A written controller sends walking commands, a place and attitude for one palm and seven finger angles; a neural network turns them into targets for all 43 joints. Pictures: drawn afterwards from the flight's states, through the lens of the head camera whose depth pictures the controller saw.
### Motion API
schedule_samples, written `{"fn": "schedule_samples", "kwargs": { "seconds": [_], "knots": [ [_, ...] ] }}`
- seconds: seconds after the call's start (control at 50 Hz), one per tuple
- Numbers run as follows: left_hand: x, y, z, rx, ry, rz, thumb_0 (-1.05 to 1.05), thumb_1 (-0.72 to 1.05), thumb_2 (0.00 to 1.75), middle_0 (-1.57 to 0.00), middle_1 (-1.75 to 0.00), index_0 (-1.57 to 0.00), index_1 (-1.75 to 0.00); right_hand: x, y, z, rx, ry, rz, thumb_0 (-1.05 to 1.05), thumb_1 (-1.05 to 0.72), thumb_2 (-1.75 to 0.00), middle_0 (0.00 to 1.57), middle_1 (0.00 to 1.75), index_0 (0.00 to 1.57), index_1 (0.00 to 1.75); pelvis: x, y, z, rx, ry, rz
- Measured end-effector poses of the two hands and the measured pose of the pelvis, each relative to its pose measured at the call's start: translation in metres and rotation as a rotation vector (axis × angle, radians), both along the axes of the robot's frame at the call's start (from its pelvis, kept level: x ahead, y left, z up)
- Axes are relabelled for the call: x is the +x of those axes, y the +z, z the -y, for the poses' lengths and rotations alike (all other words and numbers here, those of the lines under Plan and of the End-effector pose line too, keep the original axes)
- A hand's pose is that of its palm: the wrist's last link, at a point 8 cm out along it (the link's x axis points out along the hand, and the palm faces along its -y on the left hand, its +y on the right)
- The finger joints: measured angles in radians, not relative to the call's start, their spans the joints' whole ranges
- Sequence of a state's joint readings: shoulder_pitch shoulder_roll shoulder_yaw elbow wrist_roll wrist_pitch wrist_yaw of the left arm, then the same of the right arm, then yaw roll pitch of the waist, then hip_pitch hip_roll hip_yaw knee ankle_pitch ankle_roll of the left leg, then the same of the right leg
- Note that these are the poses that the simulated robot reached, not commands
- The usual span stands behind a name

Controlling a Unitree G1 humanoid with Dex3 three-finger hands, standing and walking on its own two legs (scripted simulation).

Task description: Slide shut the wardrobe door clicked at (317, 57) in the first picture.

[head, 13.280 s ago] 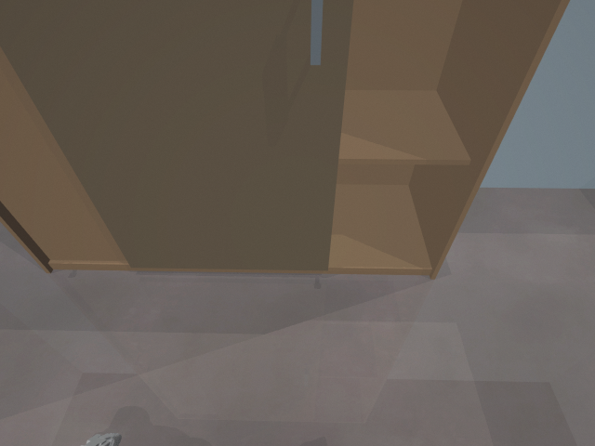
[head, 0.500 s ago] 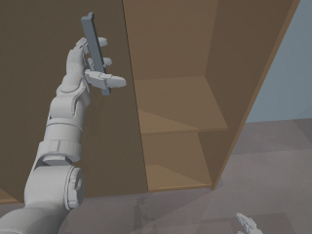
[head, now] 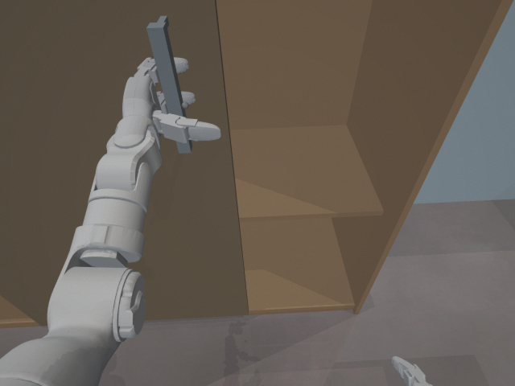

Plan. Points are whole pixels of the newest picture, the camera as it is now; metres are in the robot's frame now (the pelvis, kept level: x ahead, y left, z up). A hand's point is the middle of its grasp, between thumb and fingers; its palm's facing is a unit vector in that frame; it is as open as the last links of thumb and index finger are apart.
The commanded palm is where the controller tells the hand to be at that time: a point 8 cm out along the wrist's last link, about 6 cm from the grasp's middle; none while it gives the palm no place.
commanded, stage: slide the fingers in behind the handle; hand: left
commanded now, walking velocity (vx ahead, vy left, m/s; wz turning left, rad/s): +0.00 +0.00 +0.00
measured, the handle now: (175, 90) +0.50 +0.16 +0.24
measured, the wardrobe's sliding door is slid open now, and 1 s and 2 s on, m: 0.42 0.42 0.42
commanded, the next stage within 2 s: grip the handle and tug to test in 0.12 s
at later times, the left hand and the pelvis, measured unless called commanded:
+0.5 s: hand (185, 105) +0.44 +0.13 +0.24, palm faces +0.10 -0.99 +0.01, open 12.3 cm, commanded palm +0.41 +0.17 +0.24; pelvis +0.00 +0.00 +0.00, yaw +0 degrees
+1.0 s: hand (184, 104) +0.45 +0.13 +0.24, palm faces +0.11 -0.99 +0.01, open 5.9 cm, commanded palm +0.42 +0.17 +0.24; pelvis +0.01 +0.00 +0.00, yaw +0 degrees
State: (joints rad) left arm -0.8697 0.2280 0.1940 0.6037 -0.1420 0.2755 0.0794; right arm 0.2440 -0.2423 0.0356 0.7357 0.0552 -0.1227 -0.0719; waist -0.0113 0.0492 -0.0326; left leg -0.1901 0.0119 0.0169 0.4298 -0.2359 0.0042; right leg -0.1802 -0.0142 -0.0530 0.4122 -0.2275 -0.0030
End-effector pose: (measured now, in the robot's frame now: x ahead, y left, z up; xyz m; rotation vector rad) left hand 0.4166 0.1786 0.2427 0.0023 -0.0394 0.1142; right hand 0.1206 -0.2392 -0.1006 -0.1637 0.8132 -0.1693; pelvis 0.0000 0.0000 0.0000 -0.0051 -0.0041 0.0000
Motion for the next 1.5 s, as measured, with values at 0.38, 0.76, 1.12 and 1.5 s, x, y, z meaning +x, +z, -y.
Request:
{"fn": "schedule_samples", "kwargs": {
  "seconds": [0.38, 0.76, 1.12, 1.5],
  "knots": [
    [0.0, 0.0, 0.001, -0.002, -0.006, 0.005, -0.02, -0.42, 0.33, -0.28, -1.21, -0.26, -1.21, 0.003, 0.0, -0.008, 0.012, 0.02, 0.013, 0.02, -0.91, -0.9, 0.2, 0.3, 0.2, 0.3, 0.0, 0.0, -0.003, 0.001, 0.0, 0.002],
    [0.002, -0.001, -0.002, -0.01, -0.013, 0.008, 0.0, 0.36, 0.67, -0.36, -1.32, -0.35, -1.27, 0.008, 0.004, -0.001, 0.002, -0.003, 0.012, 0.02, -0.91, -0.9, 0.2, 0.3, 0.2, 0.3, 0.005, 0.001, -0.002, 0.0, -0.01, -0.001],
    [0.003, 0.0, -0.001, -0.005, -0.001, 0.001, 0.0, 0.72, 0.81, -0.36, -1.36, -0.34, -1.32, 0.021, 0.003, -0.004, 0.007, 0.017, 0.008, 0.02, -0.91, -0.9, 0.2, 0.3, 0.2, 0.3, 0.01, 0.0, -0.001, -0.001, 0.0, -0.002],
    [0.002, 0.0, 0.0, 0.0, -0.006, 0.008, 0.0, 0.74, 0.8, -0.34, -1.37, -0.31, -1.33, 0.021, 0.005, -0.004, 0.019, 0.0, 0.02, 0.02, -0.91, -0.9, 0.2, 0.3, 0.2, 0.3, 0.012, 0.001, -0.002, 0.0, -0.011, -0.001]
  ]
}}
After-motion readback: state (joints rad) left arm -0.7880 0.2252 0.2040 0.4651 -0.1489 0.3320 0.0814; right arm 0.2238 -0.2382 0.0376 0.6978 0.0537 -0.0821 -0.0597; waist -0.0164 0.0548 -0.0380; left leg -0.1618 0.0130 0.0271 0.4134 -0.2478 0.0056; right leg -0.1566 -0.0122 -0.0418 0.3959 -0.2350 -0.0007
